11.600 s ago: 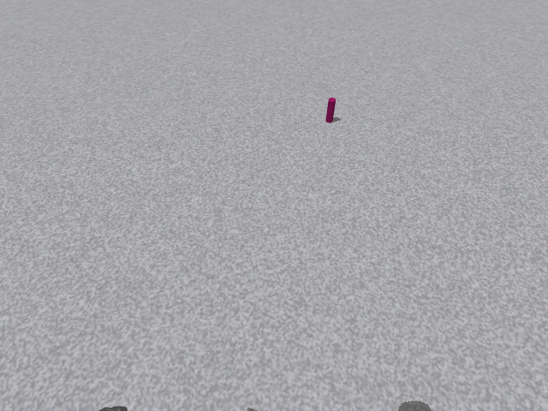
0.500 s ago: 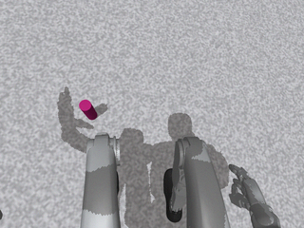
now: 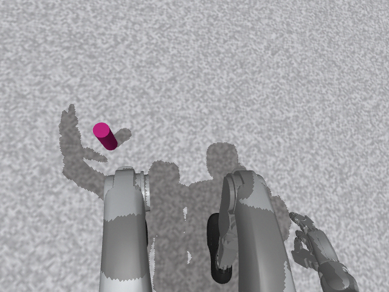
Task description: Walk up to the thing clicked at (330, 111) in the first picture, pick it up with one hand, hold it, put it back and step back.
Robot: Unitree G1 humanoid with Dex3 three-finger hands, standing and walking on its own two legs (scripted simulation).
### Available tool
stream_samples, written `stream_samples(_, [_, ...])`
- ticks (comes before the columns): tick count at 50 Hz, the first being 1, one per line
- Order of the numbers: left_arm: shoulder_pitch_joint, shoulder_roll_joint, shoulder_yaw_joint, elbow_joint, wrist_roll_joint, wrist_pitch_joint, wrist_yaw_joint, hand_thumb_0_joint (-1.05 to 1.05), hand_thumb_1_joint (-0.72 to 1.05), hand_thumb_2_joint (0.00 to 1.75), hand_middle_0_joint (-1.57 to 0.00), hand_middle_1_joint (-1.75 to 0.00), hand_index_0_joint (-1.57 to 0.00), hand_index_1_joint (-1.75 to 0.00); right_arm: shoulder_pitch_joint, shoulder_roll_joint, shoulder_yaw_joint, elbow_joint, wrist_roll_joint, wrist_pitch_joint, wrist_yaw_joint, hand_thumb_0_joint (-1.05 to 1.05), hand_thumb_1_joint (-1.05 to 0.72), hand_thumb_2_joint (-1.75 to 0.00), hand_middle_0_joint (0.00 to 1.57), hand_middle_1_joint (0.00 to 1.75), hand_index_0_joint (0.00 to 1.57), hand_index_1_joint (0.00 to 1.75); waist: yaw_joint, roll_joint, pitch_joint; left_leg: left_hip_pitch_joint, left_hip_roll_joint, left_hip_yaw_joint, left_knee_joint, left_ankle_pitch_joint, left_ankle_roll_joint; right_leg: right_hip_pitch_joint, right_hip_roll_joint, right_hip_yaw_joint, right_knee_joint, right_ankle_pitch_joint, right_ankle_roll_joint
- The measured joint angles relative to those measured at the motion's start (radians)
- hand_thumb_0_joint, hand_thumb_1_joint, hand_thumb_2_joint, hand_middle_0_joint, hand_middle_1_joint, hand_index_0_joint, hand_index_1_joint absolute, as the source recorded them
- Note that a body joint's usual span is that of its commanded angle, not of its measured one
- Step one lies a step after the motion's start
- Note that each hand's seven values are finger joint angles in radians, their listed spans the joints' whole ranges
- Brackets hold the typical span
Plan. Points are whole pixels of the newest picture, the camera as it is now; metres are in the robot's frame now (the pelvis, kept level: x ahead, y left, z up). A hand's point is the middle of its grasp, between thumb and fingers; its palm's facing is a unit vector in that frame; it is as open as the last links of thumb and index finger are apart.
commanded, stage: go down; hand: left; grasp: from the side
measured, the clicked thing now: (106, 137) +0.44 +0.25 -0.31
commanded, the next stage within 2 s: approach in 0.08 s
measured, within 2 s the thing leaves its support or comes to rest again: neither
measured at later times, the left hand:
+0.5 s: hand out of the picture +0.37 +0.41 -0.08, palm faces +0.19 -0.98 +0.01, open 17.6 cm
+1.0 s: hand (84, 141) +0.41 +0.29 -0.24, palm faces +0.09 -0.99 +0.06, open 17.6 cm
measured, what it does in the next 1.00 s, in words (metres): lowers itself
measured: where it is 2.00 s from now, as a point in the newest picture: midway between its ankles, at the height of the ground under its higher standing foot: (178, 260)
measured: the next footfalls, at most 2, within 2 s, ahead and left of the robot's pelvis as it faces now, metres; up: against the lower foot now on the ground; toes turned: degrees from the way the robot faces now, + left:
none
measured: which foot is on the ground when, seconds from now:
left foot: down 0.00-1.00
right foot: down 0.00-1.00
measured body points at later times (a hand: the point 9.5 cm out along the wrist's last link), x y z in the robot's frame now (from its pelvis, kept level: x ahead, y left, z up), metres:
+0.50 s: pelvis +0.00 +0.00 -0.04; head +0.21 +0.10 +0.34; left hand +0.36 +0.46 -0.08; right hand +0.18 -0.27 -0.12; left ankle +0.09 +0.13 -0.35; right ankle +0.10 -0.13 -0.35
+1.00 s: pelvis -0.01 +0.01 -0.09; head +0.23 +0.16 +0.26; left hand +0.40 +0.34 -0.24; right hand +0.17 -0.25 -0.14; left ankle +0.09 +0.13 -0.35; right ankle +0.10 -0.12 -0.35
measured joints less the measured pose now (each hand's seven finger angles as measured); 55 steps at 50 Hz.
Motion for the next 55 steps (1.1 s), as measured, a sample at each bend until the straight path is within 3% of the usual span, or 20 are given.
stream_samples(14, [-0.013, 0.040, 0.020, 0.045, -0.036, -0.027, -0.026, -0.01, -0.56, 0.07, -0.06, -0.07, -0.04, -0.08, -0.014, -0.012, 0.022, -0.007, -0.003, -0.001, 0.004, 0.01, -0.92, -0.91, 0.20, 0.30, 0.20, 0.30, -0.007, -0.005, 0.025, -0.022, 0.001, -0.009, 0.029, -0.002, -0.002, -0.021, 0.004, -0.005, 0.026, 0.000, 0.001])
stream_samples(23, [-0.051, 0.057, 0.009, 0.191, -0.100, -0.174, -0.043, -0.01, -0.59, 0.05, -0.07, -0.08, -0.05, -0.09, -0.051, -0.024, 0.074, -0.014, -0.037, -0.019, 0.020, 0.01, -0.91, -0.91, 0.20, 0.30, 0.20, 0.30, -0.035, -0.049, 0.075, -0.061, 0.006, -0.041, 0.116, -0.015, -0.006, -0.054, 0.019, -0.026, 0.094, 0.001, 0.004])
stream_samples(29, [-0.058, 0.042, -0.004, 0.254, -0.081, -0.275, -0.023, -0.01, -0.58, 0.05, -0.07, -0.08, -0.05, -0.09, -0.104, -0.024, 0.129, -0.025, -0.081, -0.011, 0.034, 0.00, -0.91, -0.91, 0.20, 0.30, 0.20, 0.30, -0.066, -0.106, 0.148, -0.090, 0.008, -0.079, 0.201, -0.025, -0.008, -0.073, 0.035, -0.049, 0.154, 0.005, 0.010])
stream_samples(36, [-0.049, 0.030, -0.016, 0.258, -0.055, -0.381, 0.030, -0.02, -0.57, 0.05, -0.07, -0.09, -0.05, -0.10, -0.167, -0.014, 0.196, -0.035, -0.147, 0.027, 0.050, 0.00, -0.91, -0.91, 0.20, 0.30, 0.20, 0.30, -0.097, -0.169, 0.228, -0.101, 0.004, -0.123, 0.285, -0.045, -0.009, -0.068, 0.049, -0.077, 0.206, -0.003, 0.021])
stream_samples(44, [-0.032, -0.019, -0.120, 0.283, -0.029, -0.474, 0.119, -0.02, -0.59, 0.05, -0.07, -0.10, -0.05, -0.10, -0.219, -0.006, 0.252, -0.044, -0.201, 0.065, 0.072, 0.00, -0.92, -0.91, 0.20, 0.30, 0.20, 0.30, -0.118, -0.179, 0.272, -0.099, 0.000, -0.160, 0.343, -0.059, -0.004, -0.048, 0.061, -0.102, 0.234, -0.005, 0.031])
stream_samples(55, [-0.024, -0.073, -0.139, 0.330, -0.022, -0.598, 0.318, -0.02, -0.60, 0.02, -0.07, -0.09, -0.07, -0.08, -0.248, -0.014, 0.317, -0.084, -0.246, 0.098, 0.114, 0.00, -0.94, -0.91, 0.20, 0.30, 0.20, 0.30, -0.132, -0.202, 0.317, -0.081, -0.006, -0.210, 0.393, -0.039, -0.014, -0.032, 0.078, -0.132, 0.260, 0.035, 0.044])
